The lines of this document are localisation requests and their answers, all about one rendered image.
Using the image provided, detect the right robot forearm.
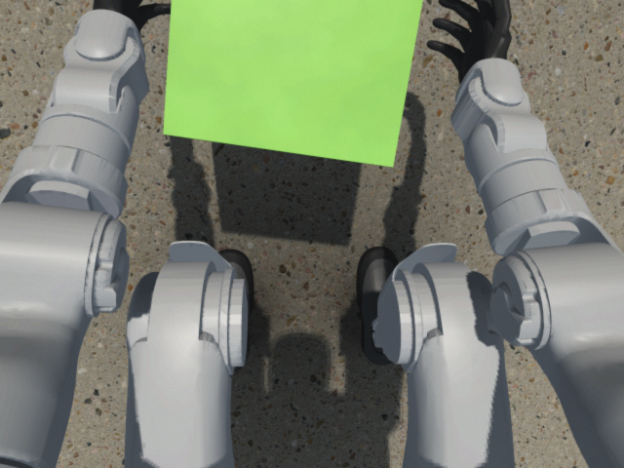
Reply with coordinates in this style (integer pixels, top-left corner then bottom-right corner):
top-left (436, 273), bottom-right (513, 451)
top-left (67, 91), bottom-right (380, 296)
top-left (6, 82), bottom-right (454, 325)
top-left (450, 58), bottom-right (624, 256)

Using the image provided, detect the right robot upper arm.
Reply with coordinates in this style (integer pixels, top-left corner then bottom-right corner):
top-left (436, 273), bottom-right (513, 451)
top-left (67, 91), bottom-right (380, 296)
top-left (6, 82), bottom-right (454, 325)
top-left (489, 242), bottom-right (624, 468)

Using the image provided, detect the left robot forearm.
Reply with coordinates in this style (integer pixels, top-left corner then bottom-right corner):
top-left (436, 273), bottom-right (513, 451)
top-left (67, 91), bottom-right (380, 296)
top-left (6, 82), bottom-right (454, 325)
top-left (0, 9), bottom-right (149, 219)

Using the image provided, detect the left robot hand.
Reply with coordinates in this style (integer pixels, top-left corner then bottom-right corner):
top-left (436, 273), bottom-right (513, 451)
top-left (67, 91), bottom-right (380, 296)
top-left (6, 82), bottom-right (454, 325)
top-left (93, 0), bottom-right (171, 34)

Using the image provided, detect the right robot hand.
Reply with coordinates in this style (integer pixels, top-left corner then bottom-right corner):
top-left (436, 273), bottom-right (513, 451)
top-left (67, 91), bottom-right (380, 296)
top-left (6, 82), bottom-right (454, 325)
top-left (427, 0), bottom-right (512, 84)

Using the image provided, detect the carton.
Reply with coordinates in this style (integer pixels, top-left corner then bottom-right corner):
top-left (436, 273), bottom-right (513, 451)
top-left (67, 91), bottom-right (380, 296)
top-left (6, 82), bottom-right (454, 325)
top-left (163, 0), bottom-right (423, 167)

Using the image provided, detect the robot right shin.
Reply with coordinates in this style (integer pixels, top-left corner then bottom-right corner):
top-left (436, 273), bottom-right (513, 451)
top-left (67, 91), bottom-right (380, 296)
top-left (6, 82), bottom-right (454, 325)
top-left (372, 243), bottom-right (504, 361)

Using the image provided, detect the robot right foot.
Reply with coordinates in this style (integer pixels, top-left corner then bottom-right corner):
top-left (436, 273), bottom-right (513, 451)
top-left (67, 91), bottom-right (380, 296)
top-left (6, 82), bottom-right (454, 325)
top-left (356, 247), bottom-right (399, 366)

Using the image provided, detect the left robot upper arm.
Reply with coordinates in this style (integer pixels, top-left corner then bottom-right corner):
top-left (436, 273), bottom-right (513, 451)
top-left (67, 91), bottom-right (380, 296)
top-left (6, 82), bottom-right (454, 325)
top-left (0, 201), bottom-right (130, 468)

